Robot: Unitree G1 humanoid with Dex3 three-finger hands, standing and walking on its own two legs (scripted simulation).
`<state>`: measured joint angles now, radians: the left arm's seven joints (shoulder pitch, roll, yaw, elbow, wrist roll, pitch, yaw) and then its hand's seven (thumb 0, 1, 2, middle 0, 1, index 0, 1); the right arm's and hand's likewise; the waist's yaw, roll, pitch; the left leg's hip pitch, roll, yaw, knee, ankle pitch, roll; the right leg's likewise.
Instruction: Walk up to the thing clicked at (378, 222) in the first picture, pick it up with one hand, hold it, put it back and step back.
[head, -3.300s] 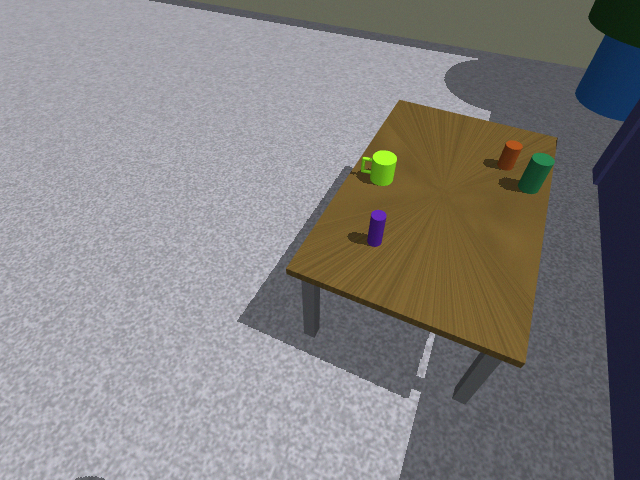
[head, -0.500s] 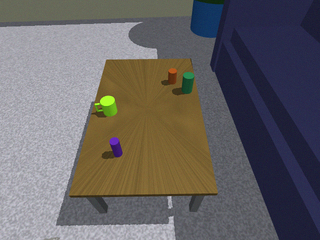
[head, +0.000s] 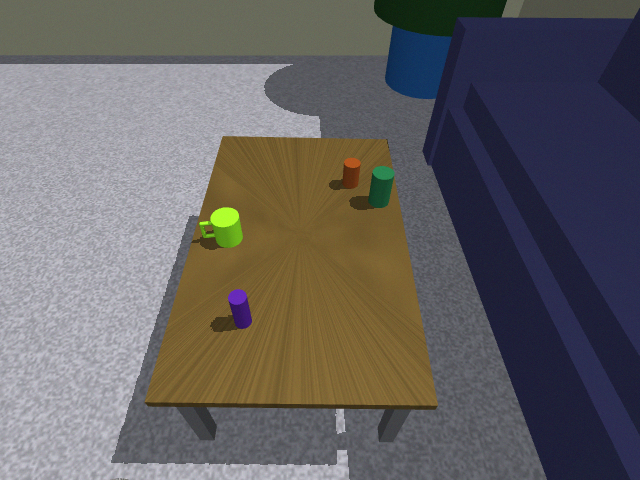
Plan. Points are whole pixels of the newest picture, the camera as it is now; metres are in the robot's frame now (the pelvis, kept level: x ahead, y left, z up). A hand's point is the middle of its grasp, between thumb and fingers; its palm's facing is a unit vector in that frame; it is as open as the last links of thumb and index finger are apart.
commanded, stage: walk up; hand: left
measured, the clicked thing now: (240, 309) +0.55 +0.20 -0.33
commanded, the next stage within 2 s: stand in 0.54 s
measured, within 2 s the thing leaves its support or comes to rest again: neither
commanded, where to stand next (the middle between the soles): +0.04 -0.02 m, yaw +1 degrees
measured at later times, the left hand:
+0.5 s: hand out of the picture +0.08 +0.26 -0.15, palm faces +0.03 -0.95 -0.32, open 7.3 cm
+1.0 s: hand out of the picture +0.09 +0.26 -0.15, palm faces +0.00 -0.94 -0.35, open 7.3 cm
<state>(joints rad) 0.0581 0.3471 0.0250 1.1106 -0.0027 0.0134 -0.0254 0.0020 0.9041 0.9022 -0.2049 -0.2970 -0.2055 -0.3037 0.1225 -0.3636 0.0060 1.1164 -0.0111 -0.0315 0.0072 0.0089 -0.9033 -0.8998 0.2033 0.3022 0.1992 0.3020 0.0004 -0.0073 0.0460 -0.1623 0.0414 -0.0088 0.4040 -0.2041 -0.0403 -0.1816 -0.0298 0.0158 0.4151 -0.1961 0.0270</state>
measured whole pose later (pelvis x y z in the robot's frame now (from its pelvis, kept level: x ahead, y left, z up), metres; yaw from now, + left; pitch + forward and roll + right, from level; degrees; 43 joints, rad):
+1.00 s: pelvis +0.02 +0.00 +0.00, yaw +1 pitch -2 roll +0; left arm 0.10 0.35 0.01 1.13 0.01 -0.01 -0.01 0.00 0.90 0.90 -0.20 -0.30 -0.21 -0.30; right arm 0.10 -0.36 0.00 1.13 -0.01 -0.01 0.02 0.01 -0.90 -0.90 0.20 0.30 0.20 0.30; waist 0.00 0.01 0.05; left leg -0.11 0.03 -0.02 0.33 -0.19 -0.04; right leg -0.12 -0.04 0.00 0.34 -0.18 0.03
